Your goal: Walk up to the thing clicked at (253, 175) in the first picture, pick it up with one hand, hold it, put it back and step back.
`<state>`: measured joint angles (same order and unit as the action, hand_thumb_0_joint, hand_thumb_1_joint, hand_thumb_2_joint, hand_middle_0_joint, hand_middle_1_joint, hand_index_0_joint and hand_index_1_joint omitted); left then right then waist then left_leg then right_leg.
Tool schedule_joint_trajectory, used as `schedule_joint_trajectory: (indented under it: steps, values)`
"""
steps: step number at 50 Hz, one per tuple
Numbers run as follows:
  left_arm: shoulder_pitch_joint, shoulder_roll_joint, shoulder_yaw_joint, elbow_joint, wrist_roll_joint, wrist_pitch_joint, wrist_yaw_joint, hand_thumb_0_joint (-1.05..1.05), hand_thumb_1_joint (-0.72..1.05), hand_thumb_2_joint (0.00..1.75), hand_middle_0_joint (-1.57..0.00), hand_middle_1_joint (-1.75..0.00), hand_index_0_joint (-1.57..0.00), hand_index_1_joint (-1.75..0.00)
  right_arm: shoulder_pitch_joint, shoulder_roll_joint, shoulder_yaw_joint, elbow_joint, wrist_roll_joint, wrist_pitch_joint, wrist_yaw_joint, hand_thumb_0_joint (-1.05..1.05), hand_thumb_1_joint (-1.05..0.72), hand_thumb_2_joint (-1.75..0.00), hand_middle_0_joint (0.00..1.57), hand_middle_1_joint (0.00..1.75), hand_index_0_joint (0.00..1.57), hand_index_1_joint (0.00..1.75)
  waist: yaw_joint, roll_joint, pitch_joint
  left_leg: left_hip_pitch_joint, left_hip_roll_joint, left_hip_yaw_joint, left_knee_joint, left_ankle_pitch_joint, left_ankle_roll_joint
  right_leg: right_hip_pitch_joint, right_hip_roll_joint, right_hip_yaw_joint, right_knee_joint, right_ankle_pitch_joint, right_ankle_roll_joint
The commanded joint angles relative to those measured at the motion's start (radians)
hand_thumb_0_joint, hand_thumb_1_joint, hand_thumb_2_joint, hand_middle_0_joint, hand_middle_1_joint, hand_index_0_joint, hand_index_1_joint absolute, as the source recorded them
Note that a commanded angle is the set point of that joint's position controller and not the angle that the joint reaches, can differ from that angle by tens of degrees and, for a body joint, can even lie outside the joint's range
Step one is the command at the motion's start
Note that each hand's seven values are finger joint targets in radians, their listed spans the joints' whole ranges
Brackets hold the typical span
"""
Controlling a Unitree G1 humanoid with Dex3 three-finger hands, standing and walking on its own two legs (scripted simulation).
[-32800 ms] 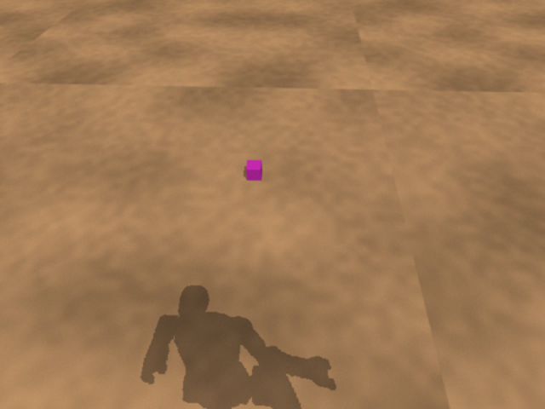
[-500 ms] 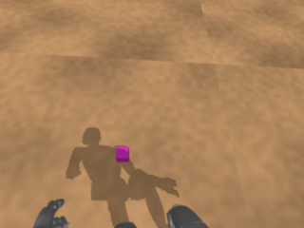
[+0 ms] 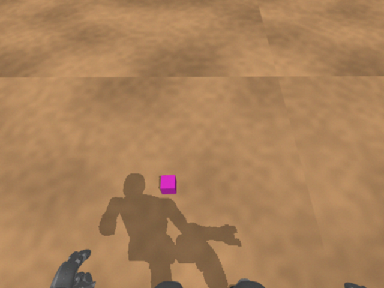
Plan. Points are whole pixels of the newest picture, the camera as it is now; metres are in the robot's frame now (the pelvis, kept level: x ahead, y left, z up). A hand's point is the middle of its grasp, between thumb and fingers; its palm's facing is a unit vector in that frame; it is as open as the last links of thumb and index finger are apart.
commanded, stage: step back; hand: left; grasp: from above
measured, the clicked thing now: (168, 184) +0.66 +0.21 -0.72
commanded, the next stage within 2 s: none
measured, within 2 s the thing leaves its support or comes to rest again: neither
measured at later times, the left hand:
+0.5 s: hand out of the picture -0.05 +0.24 -0.15, palm faces -0.09 -0.91 -0.41, open 7.4 cm
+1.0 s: hand out of the picture -0.19 +0.22 -0.14, palm faces +0.01 -0.92 -0.38, open 7.4 cm
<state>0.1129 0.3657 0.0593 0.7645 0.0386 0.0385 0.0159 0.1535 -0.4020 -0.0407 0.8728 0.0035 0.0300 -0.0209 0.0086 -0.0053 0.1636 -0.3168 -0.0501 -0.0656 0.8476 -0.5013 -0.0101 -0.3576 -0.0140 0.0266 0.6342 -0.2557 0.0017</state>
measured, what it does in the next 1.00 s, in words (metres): walks backwards: left foot, then right foot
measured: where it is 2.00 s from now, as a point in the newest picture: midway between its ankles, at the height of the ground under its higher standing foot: outside the picture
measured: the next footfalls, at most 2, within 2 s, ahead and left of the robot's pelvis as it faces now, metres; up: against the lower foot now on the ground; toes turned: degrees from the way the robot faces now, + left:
left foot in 0.04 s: +0.01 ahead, +0.11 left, +0.00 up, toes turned -2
right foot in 0.46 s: -0.14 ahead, -0.16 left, +0.00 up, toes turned -2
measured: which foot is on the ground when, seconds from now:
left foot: up 0.00-0.02, down 0.04-0.48, up 0.50-0.78, down 0.80-1.00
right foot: down 0.00-0.06, up 0.08-0.44, down 0.46-0.82, up 0.84-1.00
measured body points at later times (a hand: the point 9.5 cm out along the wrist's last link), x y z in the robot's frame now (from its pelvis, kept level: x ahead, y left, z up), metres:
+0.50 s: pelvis -0.15 -0.03 -0.01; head -0.09 -0.04 +0.43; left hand -0.05 +0.29 -0.13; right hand -0.04 -0.36 -0.12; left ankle -0.03 +0.11 -0.72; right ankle -0.18 -0.16 -0.73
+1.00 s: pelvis -0.31 -0.05 +0.00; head -0.26 -0.03 +0.45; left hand -0.19 +0.27 -0.12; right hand -0.22 -0.36 -0.11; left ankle -0.26 +0.07 -0.72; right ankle -0.33 -0.18 -0.64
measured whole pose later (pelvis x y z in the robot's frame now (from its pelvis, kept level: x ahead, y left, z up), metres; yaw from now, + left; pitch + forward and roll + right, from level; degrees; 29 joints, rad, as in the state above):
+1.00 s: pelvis -0.31 -0.05 +0.00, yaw +0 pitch -2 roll -1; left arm 0.12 0.40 0.08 0.81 0.02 0.07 0.01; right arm 0.17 -0.36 -0.03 0.87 -0.04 0.03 -0.02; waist 0.01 -0.03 0.16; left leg -0.34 0.02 -0.01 0.63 -0.25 0.02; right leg -0.47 0.09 0.11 1.18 -0.53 0.00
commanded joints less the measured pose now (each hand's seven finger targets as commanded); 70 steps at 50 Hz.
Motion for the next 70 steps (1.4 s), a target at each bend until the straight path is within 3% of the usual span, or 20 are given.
schedule_joint_trajectory:
  steps: [1,3,4,7,15,22,24,25,28,35,39,40,42,46,51,56,58,59,62,70]
  values:
    - [0.0,0.23,0.063,-0.09,-0.02,0.007,0.003,0.0,0.9,0.9,-0.2,-0.3,-0.2,-0.3,0.11,-0.163,-0.067,-0.038,-0.032,-0.037,-0.007,0.0,-0.9,-0.9,0.2,0.3,0.2,0.3,-0.023,-0.138,-0.239,0.112,0.033,0.059,-0.465,0.338,0.014,0.17,-0.142,0.176,0.016,0.347,-0.129]
    - [-0.01,0.194,0.059,-0.11,-0.026,0.005,0.007,0.0,0.9,0.9,-0.2,-0.3,-0.2,-0.3,0.027,-0.355,-0.109,-0.077,-0.038,-0.038,0.006,0.0,-0.9,-0.9,0.2,0.3,0.2,0.3,-0.032,0.261,-0.215,0.143,0.423,-0.425,-0.519,0.568,0.228,-0.122,0.122,0.021,0.269,-0.288,-0.022]
    - [-0.08,0.225,0.076,-0.104,-0.005,0.003,0.02,0.0,0.9,0.9,-0.2,-0.3,-0.2,-0.3,0.039,-0.36,-0.113,-0.084,-0.041,-0.043,0.005,0.0,-0.9,-0.9,0.2,0.3,0.2,0.3,-0.085,0.218,-0.181,0.041,0.492,-0.519,-0.529,0.611,0.323,-0.099,0.11,0.154,0.463,-0.412,-0.011]
    - [0.03,0.208,0.08,-0.047,-0.03,0.009,0.016,0.0,0.9,0.9,-0.2,-0.3,-0.2,-0.3,-0.051,-0.244,-0.078,-0.092,-0.04,-0.048,-0.012,0.0,-0.9,-0.9,0.2,0.3,0.2,0.3,0.022,0.1,-0.164,0.126,0.318,-0.207,-0.418,0.749,0.218,-0.175,0.123,0.201,0.638,-0.271,-0.026]
    - [0.035,0.202,0.084,-0.054,-0.013,0.004,0.0,0.0,0.9,0.9,-0.2,-0.3,-0.2,-0.3,0.054,-0.234,-0.091,-0.122,-0.034,-0.042,-0.018,0.0,-0.9,-0.9,0.2,0.3,0.2,0.3,-0.054,0.16,-0.21,0.284,0.329,-0.163,-0.364,0.735,0.274,-0.156,0.079,0.122,0.418,-0.273,0.045]
    - [0.251,0.184,0.085,0.057,-0.011,-0.006,-0.017,0.0,0.9,0.9,-0.2,-0.3,-0.2,-0.3,-0.058,-0.267,-0.088,-0.158,-0.025,-0.01,-0.006,0.0,-0.9,-0.9,0.2,0.3,0.2,0.3,0.048,0.208,-0.29,0.055,0.273,-0.103,-0.272,0.504,0.163,0.219,0.032,-0.032,-0.187,-0.013,-0.025]
    - [0.201,0.333,0.126,0.025,0.013,-0.015,-0.017,0.0,0.9,0.9,-0.2,-0.3,-0.2,-0.3,-0.04,-0.154,-0.059,-0.177,-0.008,-0.006,-0.008,0.0,-0.9,-0.9,0.2,0.3,0.2,0.3,0.038,-0.166,-0.197,-0.305,-0.007,-0.035,-0.012,0.055,0.025,0.258,-0.228,0.403,-0.274,-0.026,-0.126]
    - [0.12,0.424,0.137,-0.019,0.015,-0.011,-0.013,0.0,0.9,0.9,-0.2,-0.3,-0.2,-0.3,-0.081,-0.181,-0.074,-0.172,-0.008,-0.004,-0.031,0.0,-0.9,-0.9,0.2,0.3,0.2,0.3,0.079,-0.31,-0.151,-0.227,-0.035,-0.051,0.229,-0.143,0.0,-0.011,-0.408,0.567,-0.346,-0.005,-0.292]
    - [-0.077,0.274,0.089,-0.062,0.004,-0.019,0.002,0.0,0.9,0.9,-0.2,-0.3,-0.2,-0.3,0.028,-0.194,-0.068,-0.098,0.003,-0.006,-0.027,0.0,-0.9,-0.9,0.2,0.3,0.2,0.3,-0.04,-0.136,-0.081,-0.183,-0.063,-0.108,0.384,0.014,0.008,-0.064,-0.234,0.234,-0.239,0.191,-0.198]
    - [0.049,0.247,0.087,-0.065,0.008,-0.012,0.021,0.0,0.9,0.9,-0.2,-0.3,-0.2,-0.3,0.033,-0.163,-0.051,-0.104,-0.02,-0.024,-0.018,0.0,-0.9,-0.9,0.2,0.3,0.2,0.3,0.045,-0.183,-0.175,-0.157,0.007,0.01,0.015,-0.034,-0.007,0.249,-0.25,0.193,-0.122,0.434,-0.213]
    - [0.001,0.249,0.071,-0.077,-0.016,0.009,0.01,0.0,0.9,0.9,-0.2,-0.3,-0.2,-0.3,0.157,-0.165,-0.065,-0.043,-0.027,-0.033,-0.011,0.0,-0.9,-0.9,0.2,0.3,0.2,0.3,-0.015,-0.136,-0.25,0.066,0.017,0.088,-0.432,0.284,0.024,0.208,-0.2,0.142,0.023,0.357,-0.146]
    - [0.029,0.213,0.056,-0.084,-0.018,0.014,0.006,0.0,0.9,0.9,-0.2,-0.3,-0.2,-0.3,0.139,-0.215,-0.081,-0.049,-0.039,-0.034,-0.013,0.0,-0.9,-0.9,0.2,0.3,0.2,0.3,0.0,-0.048,-0.251,0.155,0.132,-0.097,-0.448,0.355,0.069,0.047,-0.144,0.124,0.08,0.192,-0.09]
    - [-0.079,0.225,0.072,-0.1,-0.017,0.014,0.019,0.0,0.9,0.9,-0.2,-0.3,-0.2,-0.3,0.077,-0.381,-0.111,-0.084,-0.042,-0.031,-0.001,0.0,-0.9,-0.9,0.2,0.3,0.2,0.3,-0.065,0.237,-0.201,-0.008,0.475,-0.514,-0.526,0.546,0.327,-0.078,0.064,0.056,0.452,-0.417,-0.014]
    - [0.047,0.219,0.077,-0.02,-0.03,0.018,0.012,0.0,0.9,0.9,-0.2,-0.3,-0.2,-0.3,-0.029,-0.245,-0.071,-0.093,-0.042,-0.037,-0.02,0.0,-0.9,-0.9,0.2,0.3,0.2,0.3,0.033,0.093,-0.179,0.042,0.331,-0.197,-0.399,0.707,0.25,-0.118,0.097,0.151,0.659,-0.279,-0.021]
    - [0.049,0.193,0.067,-0.014,-0.016,0.003,0.0,0.0,0.9,0.9,-0.2,-0.3,-0.2,-0.3,0.001,-0.237,-0.078,-0.107,-0.047,-0.02,-0.014,0.0,-0.9,-0.9,0.2,0.3,0.2,0.3,-0.012,0.187,-0.194,0.165,0.329,-0.172,-0.365,0.652,0.266,-0.085,0.047,0.072,0.334,-0.293,0.023]
    - [0.182,0.203,0.068,0.087,-0.006,-0.027,0.001,0.0,0.9,0.9,-0.2,-0.3,-0.2,-0.3,-0.034,-0.241,-0.069,-0.108,-0.027,0.015,0.004,0.0,-0.9,-0.9,0.2,0.3,0.2,0.3,0.031,0.182,-0.281,0.034,0.235,-0.077,-0.241,0.424,0.151,0.225,0.054,-0.052,-0.205,-0.025,-0.02]
    - [0.146,0.392,0.115,0.065,0.008,-0.028,0.0,0.0,0.9,0.9,-0.2,-0.3,-0.2,-0.3,-0.089,-0.149,-0.053,-0.144,-0.015,0.016,-0.007,0.0,-0.9,-0.9,0.2,0.3,0.2,0.3,0.074,-0.249,-0.176,-0.258,-0.037,-0.023,0.087,-0.079,0.026,0.068,-0.322,0.502,-0.345,-0.175,-0.203]
    - [0.075,0.435,0.116,0.033,0.014,-0.034,0.005,0.0,0.9,0.9,-0.2,-0.3,-0.2,-0.3,-0.106,-0.195,-0.075,-0.134,-0.023,0.023,-0.018,0.0,-0.9,-0.9,0.2,0.3,0.2,0.3,0.073,-0.243,-0.088,-0.201,0.0,-0.132,0.285,-0.117,-0.004,-0.153,-0.444,0.646,-0.407,-0.223,-0.311]
    - [-0.068,0.291,0.083,0.015,0.013,-0.047,0.017,0.0,0.9,0.9,-0.2,-0.3,-0.2,-0.3,0.008,-0.194,-0.066,-0.061,-0.008,0.013,-0.007,0.0,-0.9,-0.9,0.2,0.3,0.2,0.3,-0.033,-0.064,-0.099,-0.2,-0.043,-0.125,0.379,0.046,0.002,-0.049,-0.246,0.248,-0.231,-0.005,-0.197]
    - [0.068,0.312,0.095,0.063,0.012,-0.057,0.0,0.0,0.9,0.9,-0.2,-0.3,-0.2,-0.3,-0.013,-0.183,-0.066,-0.024,-0.041,-0.028,0.024,0.0,-0.9,-0.9,0.2,0.3,0.2,0.3,0.056,-0.198,-0.118,-0.065,0.05,0.035,-0.182,-0.071,0.001,0.089,-0.264,0.279,-0.278,-0.399,-0.195]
